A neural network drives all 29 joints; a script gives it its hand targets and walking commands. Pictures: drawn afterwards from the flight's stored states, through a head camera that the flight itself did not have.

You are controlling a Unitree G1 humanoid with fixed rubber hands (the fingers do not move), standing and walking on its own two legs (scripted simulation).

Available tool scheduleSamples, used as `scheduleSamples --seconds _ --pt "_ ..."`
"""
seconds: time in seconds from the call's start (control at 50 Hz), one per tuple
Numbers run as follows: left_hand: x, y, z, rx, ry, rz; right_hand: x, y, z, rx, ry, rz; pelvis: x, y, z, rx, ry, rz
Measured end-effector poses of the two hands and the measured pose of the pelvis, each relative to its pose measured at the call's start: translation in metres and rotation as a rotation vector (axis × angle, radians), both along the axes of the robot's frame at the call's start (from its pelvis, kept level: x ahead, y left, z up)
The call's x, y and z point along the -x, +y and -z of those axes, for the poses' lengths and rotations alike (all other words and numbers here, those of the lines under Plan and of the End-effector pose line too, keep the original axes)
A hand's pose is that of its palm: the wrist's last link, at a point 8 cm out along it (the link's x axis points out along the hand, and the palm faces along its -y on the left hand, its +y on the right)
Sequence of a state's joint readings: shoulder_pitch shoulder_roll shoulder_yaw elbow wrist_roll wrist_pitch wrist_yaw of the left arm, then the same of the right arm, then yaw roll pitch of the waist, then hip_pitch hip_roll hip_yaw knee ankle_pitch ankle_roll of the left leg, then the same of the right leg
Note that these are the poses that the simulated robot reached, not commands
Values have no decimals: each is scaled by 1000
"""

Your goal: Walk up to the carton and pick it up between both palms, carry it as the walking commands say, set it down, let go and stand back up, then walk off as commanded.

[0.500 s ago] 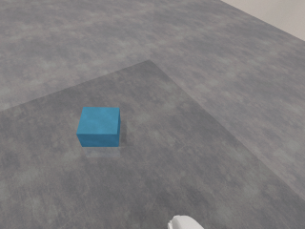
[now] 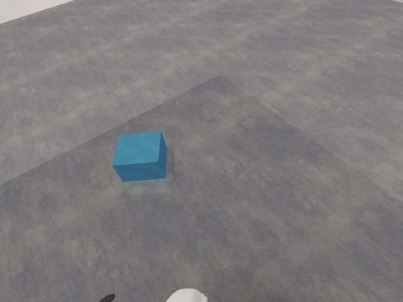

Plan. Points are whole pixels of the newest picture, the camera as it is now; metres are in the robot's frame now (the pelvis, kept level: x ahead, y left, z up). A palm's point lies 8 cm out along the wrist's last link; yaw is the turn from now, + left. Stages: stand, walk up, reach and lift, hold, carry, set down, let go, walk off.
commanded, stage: walk off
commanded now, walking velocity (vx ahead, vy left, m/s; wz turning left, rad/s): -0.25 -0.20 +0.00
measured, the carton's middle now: (142, 156) +0.99 +0.49 -0.69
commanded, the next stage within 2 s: stand in 1.28 s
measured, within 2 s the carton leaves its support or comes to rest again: neither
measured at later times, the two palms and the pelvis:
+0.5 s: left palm out of the picture -0.08 +0.19 -0.15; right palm out of the picture -0.08 -0.38 -0.08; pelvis -0.13 -0.08 +0.01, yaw +0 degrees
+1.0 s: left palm out of the picture -0.16 +0.05 -0.15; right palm out of the picture -0.22 -0.46 -0.13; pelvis -0.25 -0.20 -0.01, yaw +1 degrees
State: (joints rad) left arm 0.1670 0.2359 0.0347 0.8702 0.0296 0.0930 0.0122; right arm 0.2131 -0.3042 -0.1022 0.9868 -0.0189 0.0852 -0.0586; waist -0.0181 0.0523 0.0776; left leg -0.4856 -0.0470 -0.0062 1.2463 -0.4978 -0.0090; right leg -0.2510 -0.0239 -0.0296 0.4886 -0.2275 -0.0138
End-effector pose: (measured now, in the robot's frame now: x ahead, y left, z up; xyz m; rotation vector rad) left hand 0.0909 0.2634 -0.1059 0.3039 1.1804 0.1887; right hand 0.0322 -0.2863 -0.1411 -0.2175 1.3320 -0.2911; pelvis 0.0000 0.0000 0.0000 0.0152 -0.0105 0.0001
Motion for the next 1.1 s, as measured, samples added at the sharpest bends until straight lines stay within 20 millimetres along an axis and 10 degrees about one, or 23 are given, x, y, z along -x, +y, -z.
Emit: scheduleSamples --seconds 0.12,0.3,0.42,0.66,0.92,1.1 --pt "13 -31 19 64 -48 5 24 -4 -9 16 -15 -7 29 -18 4 24 -1 -6" --pt "110 -47 47 161 107 -39 92 -26 -42 98 13 -4 76 -38 -4 80 -1 -3" --pt "160 -50 45 133 169 -71 99 -63 -58 151 -40 -30 105 -60 -8 105 6 5" --pt "190 -127 24 38 85 -17 161 -156 -10 77 -52 -15 171 -140 11 48 13 9" --pt "214 -198 11 41 -56 9 229 -177 -7 3 -16 -12 233 -190 2 14 -1 -9" --pt "309 -223 45 155 91 -37 292 -196 -38 82 -5 -17 281 -212 -2 70 -3 -8"
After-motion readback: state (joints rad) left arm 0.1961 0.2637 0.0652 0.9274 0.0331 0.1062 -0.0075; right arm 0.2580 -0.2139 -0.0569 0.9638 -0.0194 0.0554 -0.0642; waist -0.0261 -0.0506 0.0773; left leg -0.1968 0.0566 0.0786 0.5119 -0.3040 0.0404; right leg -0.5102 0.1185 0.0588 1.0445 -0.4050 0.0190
